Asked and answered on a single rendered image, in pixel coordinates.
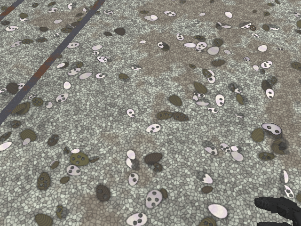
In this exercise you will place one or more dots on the robot right hand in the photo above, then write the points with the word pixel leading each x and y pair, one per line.
pixel 284 207

